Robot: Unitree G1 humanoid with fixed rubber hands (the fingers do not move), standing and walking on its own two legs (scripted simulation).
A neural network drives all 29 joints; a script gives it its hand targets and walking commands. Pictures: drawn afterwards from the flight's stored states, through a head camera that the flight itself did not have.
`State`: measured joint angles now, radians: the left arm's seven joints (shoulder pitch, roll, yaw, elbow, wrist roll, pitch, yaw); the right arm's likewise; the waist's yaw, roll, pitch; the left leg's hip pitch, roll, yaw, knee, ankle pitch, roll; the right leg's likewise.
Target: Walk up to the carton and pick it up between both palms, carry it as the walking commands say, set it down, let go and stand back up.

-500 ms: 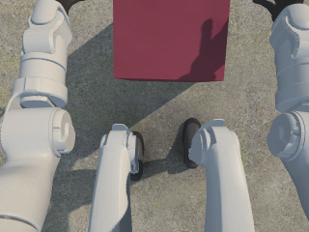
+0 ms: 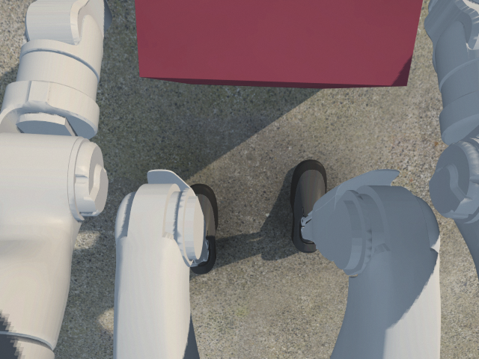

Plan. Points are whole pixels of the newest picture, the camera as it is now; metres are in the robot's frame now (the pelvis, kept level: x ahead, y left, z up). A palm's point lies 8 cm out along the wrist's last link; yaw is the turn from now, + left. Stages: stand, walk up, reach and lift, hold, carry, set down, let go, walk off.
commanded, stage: reach and lift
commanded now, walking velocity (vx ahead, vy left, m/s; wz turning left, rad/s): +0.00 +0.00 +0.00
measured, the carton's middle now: out of the picture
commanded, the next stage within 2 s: none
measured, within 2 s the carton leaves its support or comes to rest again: leaves its support in 1.74 s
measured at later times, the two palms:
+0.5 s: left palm out of the picture +0.57 +0.17 -0.16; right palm out of the picture +0.54 -0.23 -0.16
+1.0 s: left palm out of the picture +0.57 +0.15 -0.16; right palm out of the picture +0.55 -0.20 -0.16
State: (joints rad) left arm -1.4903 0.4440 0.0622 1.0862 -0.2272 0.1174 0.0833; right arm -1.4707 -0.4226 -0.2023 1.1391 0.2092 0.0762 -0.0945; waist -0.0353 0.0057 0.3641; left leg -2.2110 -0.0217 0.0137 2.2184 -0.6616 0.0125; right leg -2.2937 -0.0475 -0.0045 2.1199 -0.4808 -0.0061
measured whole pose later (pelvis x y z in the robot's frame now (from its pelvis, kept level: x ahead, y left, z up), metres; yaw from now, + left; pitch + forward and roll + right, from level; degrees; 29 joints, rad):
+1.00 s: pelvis +0.00 +0.00 +0.00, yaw +0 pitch +37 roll +0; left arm -1.56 0.39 0.00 1.17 -0.26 0.08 0.12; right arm -1.54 -0.38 -0.09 1.20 0.27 0.05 -0.12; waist -0.04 0.00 0.38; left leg -2.20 -0.02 0.02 2.20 -0.65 0.01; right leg -2.29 -0.04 0.00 2.11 -0.47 -0.01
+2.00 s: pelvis +0.01 -0.01 +0.02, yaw +2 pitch +43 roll +0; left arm -1.39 0.27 0.27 0.92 -0.02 0.30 0.05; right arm -1.32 -0.26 -0.36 0.86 0.02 0.31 -0.06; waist -0.05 0.03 0.12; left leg -2.24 -0.06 -0.01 2.12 -0.64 -0.01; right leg -2.30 -0.02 0.01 2.04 -0.49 0.01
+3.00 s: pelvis +0.01 -0.01 +0.12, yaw +2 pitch +47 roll +0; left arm -1.19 0.15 0.41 0.72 0.11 0.42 -0.03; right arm -1.11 -0.13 -0.49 0.63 -0.13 0.45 0.02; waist -0.03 0.03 -0.10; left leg -2.04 -0.06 -0.02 1.76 -0.55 -0.01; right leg -2.10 0.00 0.02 1.69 -0.42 0.01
